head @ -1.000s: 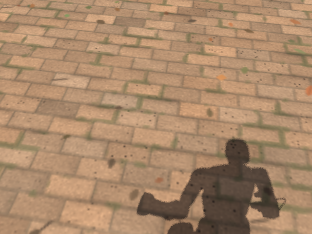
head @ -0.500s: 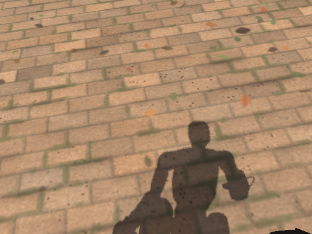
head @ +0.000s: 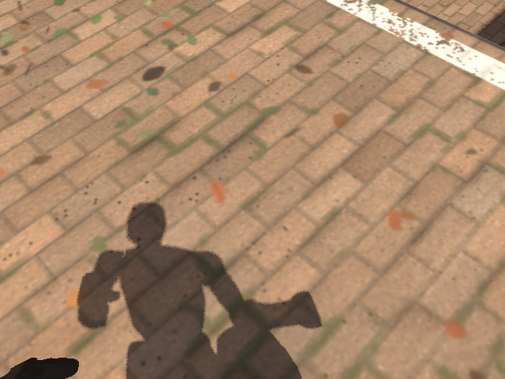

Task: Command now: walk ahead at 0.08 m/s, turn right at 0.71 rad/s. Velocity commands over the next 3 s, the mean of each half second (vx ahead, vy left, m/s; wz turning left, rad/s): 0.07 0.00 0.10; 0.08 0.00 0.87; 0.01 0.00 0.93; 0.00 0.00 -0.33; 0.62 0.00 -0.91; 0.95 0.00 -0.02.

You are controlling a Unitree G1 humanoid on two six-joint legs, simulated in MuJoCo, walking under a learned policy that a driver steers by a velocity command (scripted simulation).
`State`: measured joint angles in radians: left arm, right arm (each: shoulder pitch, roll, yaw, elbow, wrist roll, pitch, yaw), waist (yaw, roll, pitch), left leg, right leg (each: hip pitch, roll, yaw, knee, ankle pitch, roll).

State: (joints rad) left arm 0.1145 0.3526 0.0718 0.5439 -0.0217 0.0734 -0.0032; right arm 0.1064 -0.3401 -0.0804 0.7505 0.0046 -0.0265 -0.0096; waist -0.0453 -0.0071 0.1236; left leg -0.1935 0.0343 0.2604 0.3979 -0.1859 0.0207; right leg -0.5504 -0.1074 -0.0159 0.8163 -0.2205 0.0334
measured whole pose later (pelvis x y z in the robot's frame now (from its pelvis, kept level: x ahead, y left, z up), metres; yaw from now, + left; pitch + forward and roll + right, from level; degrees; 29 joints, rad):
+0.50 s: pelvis +0.07 +0.01 -0.02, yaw +8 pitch +0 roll -2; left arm 0.08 0.28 0.07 0.67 -0.01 0.03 0.04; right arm 0.25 -0.30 -0.07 0.78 0.03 0.06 0.02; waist -0.04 -0.02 0.02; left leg -0.28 0.04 0.10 0.69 -0.45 0.06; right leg -0.34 -0.11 -0.20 0.73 -0.41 0.01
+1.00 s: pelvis +0.19 +0.05 -0.01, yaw +37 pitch +3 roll -3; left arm 0.01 0.29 0.09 0.67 0.02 -0.07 0.00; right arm 0.22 -0.36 -0.10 0.62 0.02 0.05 -0.05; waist -0.05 0.03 0.04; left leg -0.24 -0.14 -0.32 0.87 -0.60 0.01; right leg -0.41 0.09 0.05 0.49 -0.10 -0.02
